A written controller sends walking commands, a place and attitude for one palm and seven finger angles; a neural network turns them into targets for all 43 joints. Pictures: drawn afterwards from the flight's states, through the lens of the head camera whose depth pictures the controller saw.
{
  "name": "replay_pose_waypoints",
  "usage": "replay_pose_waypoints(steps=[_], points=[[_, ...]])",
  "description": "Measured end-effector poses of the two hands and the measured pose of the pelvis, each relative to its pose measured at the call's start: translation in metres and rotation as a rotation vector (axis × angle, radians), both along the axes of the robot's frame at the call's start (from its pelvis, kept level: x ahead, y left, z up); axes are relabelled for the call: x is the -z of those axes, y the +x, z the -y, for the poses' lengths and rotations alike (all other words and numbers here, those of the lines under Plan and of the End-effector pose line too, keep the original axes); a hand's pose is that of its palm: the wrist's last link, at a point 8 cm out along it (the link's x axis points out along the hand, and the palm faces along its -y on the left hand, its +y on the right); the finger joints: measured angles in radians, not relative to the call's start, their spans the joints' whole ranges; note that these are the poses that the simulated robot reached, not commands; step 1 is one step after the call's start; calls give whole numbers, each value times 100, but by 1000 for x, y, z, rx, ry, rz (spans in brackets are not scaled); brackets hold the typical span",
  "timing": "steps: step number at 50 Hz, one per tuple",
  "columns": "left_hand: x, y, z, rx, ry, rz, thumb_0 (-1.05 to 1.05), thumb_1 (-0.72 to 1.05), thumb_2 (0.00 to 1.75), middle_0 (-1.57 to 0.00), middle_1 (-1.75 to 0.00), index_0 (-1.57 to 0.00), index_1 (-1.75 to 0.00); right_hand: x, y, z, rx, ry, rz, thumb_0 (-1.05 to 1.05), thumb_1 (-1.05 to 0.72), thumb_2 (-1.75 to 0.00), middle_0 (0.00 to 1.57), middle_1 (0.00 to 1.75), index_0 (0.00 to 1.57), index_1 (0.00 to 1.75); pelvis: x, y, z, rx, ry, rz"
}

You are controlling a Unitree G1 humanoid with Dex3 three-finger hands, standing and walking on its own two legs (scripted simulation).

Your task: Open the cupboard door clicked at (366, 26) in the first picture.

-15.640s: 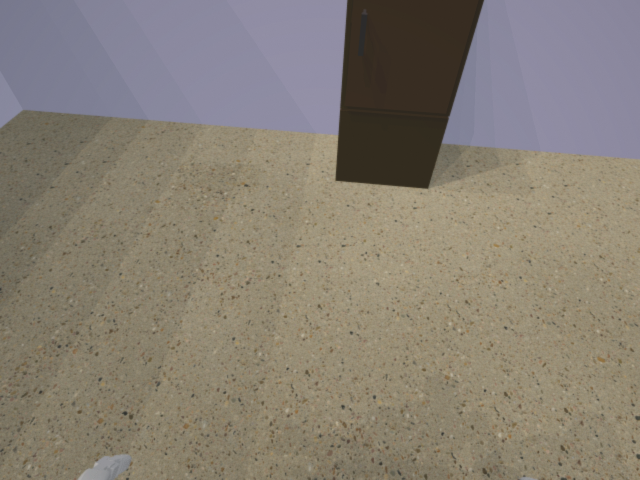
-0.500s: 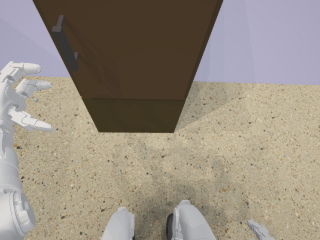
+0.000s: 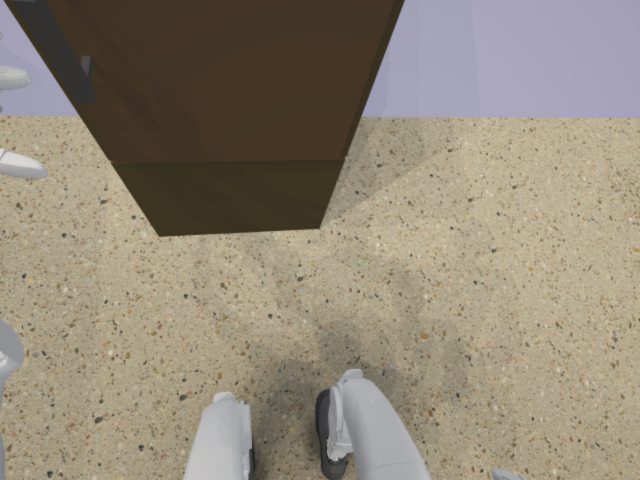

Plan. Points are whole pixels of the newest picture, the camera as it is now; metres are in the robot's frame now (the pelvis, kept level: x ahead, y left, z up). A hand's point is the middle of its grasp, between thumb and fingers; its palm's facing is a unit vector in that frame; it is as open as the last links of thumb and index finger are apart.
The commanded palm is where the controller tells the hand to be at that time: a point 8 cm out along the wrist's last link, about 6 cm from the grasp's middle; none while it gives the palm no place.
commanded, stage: move the hooked fingers beside the handle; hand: left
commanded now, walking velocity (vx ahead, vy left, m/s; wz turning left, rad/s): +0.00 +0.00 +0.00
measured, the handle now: (62, 38) +0.61 +0.25 +0.06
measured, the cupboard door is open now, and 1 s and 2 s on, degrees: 0 0 0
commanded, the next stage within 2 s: slide the fingers in behind the handle in 1.16 s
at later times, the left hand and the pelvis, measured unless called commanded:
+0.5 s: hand (9, 65) +0.57 +0.30 +0.06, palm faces +0.01 -1.00 -0.02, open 14.0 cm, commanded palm +0.56 +0.32 +0.06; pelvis +0.01 +0.01 -0.01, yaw -2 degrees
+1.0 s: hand (8, 76) +0.55 +0.30 +0.06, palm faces +0.03 -1.00 -0.01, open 14.0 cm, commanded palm +0.55 +0.33 +0.06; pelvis +0.02 +0.01 +0.01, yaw -1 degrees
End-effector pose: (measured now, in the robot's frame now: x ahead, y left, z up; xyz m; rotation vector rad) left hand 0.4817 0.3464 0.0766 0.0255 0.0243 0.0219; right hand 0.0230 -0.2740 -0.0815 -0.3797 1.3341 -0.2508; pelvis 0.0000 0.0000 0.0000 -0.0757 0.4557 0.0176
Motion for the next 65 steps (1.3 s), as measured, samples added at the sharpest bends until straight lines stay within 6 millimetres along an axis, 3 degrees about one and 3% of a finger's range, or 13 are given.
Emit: replay_pose_waypoints(steps=[17,22,32,41,50,56,65], points=[[0,58,-11,-12,-1,-11,-2,-50,30,-30,-120,-30,-120,1,-36,-22,67,-1,-152,0,-90,-90,21,30,21,30,10,4,-10,1,-33,-79],[8,68,-9,9,1,-37,-2,-50,30,-30,-120,-30,-120,0,-42,-30,92,8,-190,0,-90,-90,21,30,21,30,11,8,-13,5,-39,-100],[14,63,-12,-17,-12,-31,-2,-50,30,-30,-120,-29,-120,-9,-35,-39,112,45,-207,0,-90,-90,21,30,21,30,0,19,-14,13,-41,-92],[4,55,-12,-8,2,-46,-2,-50,30,-30,-120,-30,-120,-14,-15,-30,86,37,-164,0,-90,-90,21,30,21,30,-8,25,-12,4,-40,-65],[10,48,-3,-10,-18,-45,-2,-50,30,-30,-120,-30,-120,-12,-1,-19,58,20,-121,0,-90,-90,21,30,21,30,-6,23,-9,3,-32,-51],[13,53,-6,-28,1,-34,-2,-50,30,-31,-120,-30,-120,-6,-4,-15,57,3,-108,0,-90,-90,21,30,21,30,1,16,-7,6,-34,-62],[13,54,-13,-15,-7,-35,-2,-50,30,-30,-120,-30,-120,2,-23,-22,77,23,-161,0,-90,-90,21,30,21,30,7,11,-7,9,-35,-79]])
